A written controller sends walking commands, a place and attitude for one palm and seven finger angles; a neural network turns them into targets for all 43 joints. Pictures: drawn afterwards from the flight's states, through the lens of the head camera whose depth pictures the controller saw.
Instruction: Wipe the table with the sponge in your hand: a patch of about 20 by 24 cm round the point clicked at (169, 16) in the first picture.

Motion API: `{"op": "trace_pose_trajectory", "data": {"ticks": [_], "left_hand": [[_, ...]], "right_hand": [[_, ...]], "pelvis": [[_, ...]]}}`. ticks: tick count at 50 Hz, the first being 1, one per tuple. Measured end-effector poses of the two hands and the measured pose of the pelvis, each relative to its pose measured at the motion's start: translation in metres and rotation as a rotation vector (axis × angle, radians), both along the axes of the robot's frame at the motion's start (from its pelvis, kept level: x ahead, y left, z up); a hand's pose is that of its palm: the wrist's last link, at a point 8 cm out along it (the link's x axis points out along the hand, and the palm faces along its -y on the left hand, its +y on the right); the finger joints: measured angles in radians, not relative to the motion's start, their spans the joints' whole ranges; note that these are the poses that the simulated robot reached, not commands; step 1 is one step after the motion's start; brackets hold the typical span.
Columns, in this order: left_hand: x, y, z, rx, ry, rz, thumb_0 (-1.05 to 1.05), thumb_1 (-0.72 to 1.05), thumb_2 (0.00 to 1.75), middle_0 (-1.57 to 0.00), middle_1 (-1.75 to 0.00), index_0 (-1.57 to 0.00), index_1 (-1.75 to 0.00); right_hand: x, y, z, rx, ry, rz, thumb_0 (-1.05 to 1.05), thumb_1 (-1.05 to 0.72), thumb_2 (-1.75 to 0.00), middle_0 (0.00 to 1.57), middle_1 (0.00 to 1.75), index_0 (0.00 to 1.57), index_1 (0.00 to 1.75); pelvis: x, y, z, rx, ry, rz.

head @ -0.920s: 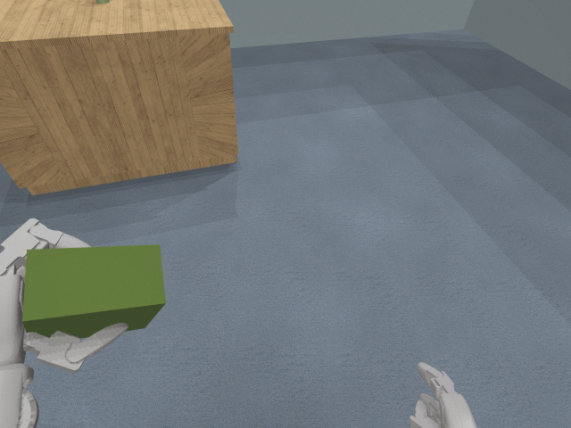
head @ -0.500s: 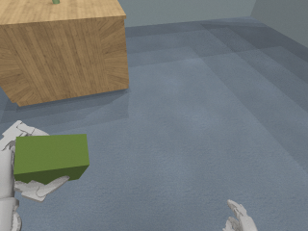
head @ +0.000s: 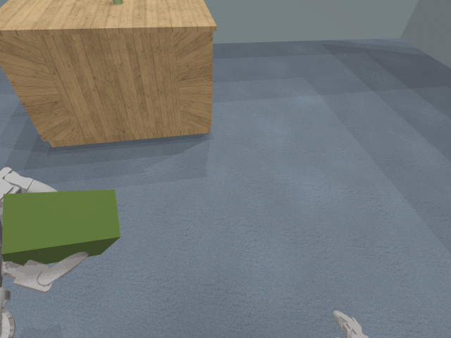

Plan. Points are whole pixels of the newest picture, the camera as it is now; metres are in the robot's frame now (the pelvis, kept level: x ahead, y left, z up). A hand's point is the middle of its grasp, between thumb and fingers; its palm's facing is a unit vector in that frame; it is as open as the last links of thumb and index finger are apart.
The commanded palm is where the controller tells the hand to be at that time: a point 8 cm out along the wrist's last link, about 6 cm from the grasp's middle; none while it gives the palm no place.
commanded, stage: walk to a spot facing it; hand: left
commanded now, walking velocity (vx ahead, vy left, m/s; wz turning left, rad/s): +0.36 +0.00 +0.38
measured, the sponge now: (76, 228) +0.23 +0.22 +0.15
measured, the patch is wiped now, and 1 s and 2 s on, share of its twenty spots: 0.00 0.00 0.00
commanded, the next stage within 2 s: none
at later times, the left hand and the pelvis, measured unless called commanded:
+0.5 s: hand (84, 196) +0.27 +0.22 +0.17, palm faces +0.55 -0.69 -0.47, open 10.7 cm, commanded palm +0.21 +0.24 +0.19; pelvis +0.12 -0.07 +0.02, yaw +13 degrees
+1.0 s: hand (106, 123) +0.40 +0.22 +0.20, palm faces +0.63 -0.61 -0.48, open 10.7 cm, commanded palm +0.35 +0.24 +0.19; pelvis +0.28 -0.07 +0.01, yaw +18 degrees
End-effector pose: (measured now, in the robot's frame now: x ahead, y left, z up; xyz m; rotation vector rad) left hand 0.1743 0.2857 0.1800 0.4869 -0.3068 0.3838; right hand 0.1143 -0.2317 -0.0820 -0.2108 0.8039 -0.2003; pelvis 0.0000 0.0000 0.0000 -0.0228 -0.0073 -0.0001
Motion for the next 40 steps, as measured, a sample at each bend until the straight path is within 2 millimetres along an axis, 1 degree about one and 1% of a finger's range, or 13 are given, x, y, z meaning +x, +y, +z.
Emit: {"op": "trace_pose_trajectory", "data": {"ticks": [3, 6, 9, 13, 16, 20, 24, 28, 30, 32, 34, 37, 40], "left_hand": [[0.009, -0.005, 0.004, -0.01, 0.023, 0.017, 0.0, -0.53, 1.0, -0.65, -1.37, -0.66, -1.37], [0.013, -0.019, 0.01, -0.005, 0.043, 0.01, 0.0, -0.53, 1.0, -0.65, -1.37, -0.66, -1.37], [0.017, -0.036, 0.016, 0.03, 0.068, 0.002, 0.0, -0.53, 1.0, -0.65, -1.37, -0.66, -1.37], [0.023, -0.054, 0.017, 0.096, 0.088, 0.027, 0.0, -0.53, 1.0, -0.65, -1.37, -0.66, -1.37], [0.028, -0.055, 0.017, 0.071, 0.088, 0.082, 0.0, -0.53, 1.0, -0.66, -1.37, -0.66, -1.37], [0.031, -0.048, 0.012, 0.048, 0.131, 0.176, 0.0, -0.53, 1.0, -0.66, -1.37, -0.66, -1.37], [0.044, -0.043, 0.007, 0.02, 0.146, 0.238, 0.0, -0.53, 1.0, -0.66, -1.37, -0.66, -1.37], [0.067, -0.039, 0.008, 0.006, 0.1, 0.252, 0.0, -0.53, 1.0, -0.66, -1.37, -0.66, -1.37], [0.081, -0.035, 0.01, 0.017, 0.064, 0.244, 0.0, -0.53, 1.0, -0.66, -1.37, -0.66, -1.37], [0.097, -0.029, 0.011, 0.042, 0.018, 0.221, 0.0, -0.53, 1.0, -0.66, -1.37, -0.66, -1.37], [0.116, -0.023, 0.014, 0.074, -0.025, 0.195, 0.0, -0.53, 1.0, -0.66, -1.37, -0.66, -1.37], [0.143, -0.015, 0.019, 0.09, -0.04, 0.176, 0.0, -0.53, 1.0, -0.66, -1.37, -0.66, -1.37], [0.157, -0.014, 0.028, 0.099, -0.026, 0.183, 0.0, -0.53, 1.0, -0.66, -1.37, -0.66, -1.37]], "right_hand": [[0.014, 0.01, 0.002, 0.04, 0.025, 0.054, 0.01, -0.9, -0.9, 0.2, 0.3, 0.2, 0.3], [0.031, 0.013, 0.005, 0.075, 0.032, 0.099, 0.01, -0.9, -0.9, 0.2, 0.3, 0.2, 0.3], [0.053, 0.007, 0.002, 0.098, 0.025, 0.132, 0.01, -0.9, -0.9, 0.2, 0.3, 0.2, 0.3], [0.089, -0.012, -0.013, 0.104, 0.022, 0.165, 0.01, -0.9, -0.9, 0.2, 0.3, 0.2, 0.3], [0.115, -0.029, -0.015, 0.07, 0.055, 0.193, 0.01, -0.9, -0.9, 0.2, 0.3, 0.2, 0.3], [0.154, -0.048, -0.003, 0.02, 0.052, 0.21, 0.01, -0.9, -0.9, 0.2, 0.3, 0.2, 0.3], [0.194, -0.054, 0.007, -0.026, 0.043, 0.256, 0.01, -0.9, -0.9, 0.2, 0.3, 0.2, 0.3], [0.236, -0.043, 0.013, -0.051, 0.022, 0.301, 0.01, -0.9, -0.9, 0.2, 0.3, 0.19, 0.3], [0.257, -0.032, 0.014, -0.05, -0.006, 0.31, 0.01, -0.9, -0.9, 0.2, 0.3, 0.19, 0.3], [0.279, -0.02, 0.012, -0.043, -0.061, 0.303, 0.01, -0.9, -0.9, 0.2, 0.3, 0.2, 0.3], [0.296, -0.005, 0.01, -0.01, -0.102, 0.283, 0.01, -0.9, -0.9, 0.2, 0.3, 0.2, 0.3], [0.311, 0.021, 0.013, 0.06, -0.112, 0.312, 0.01, -0.9, -0.9, 0.2, 0.3, 0.19, 0.3], [0.319, 0.037, 0.016, 0.117, -0.097, 0.333, 0.01, -0.9, -0.9, 0.2, 0.3, 0.2, 0.3]], "pelvis": [[0.009, -0.008, 0.009, -0.015, 0.015, 0.036], [0.02, -0.019, 0.015, -0.019, 0.029, 0.053], [0.032, -0.032, 0.015, -0.012, 0.038, 0.068], [0.05, -0.051, 0.004, 0.004, 0.034, 0.102], [0.065, -0.059, 0.007, 0.027, 0.018, 0.161], [0.091, -0.064, 0.014, 0.056, 0.019, 0.185], [0.114, -0.066, 0.018, 0.071, 0.021, 0.225], [0.139, -0.061, 0.015, 0.083, 0.023, 0.244], [0.153, -0.055, 0.01, 0.091, 0.025, 0.24], [0.169, -0.046, -0.002, 0.073, 0.014, 0.221], [0.179, -0.043, -0.008, 0.079, -0.005, 0.227], [0.193, -0.045, -0.005, 0.067, -0.013, 0.257], [0.209, -0.048, 0.004, 0.043, -0.001, 0.262]]}}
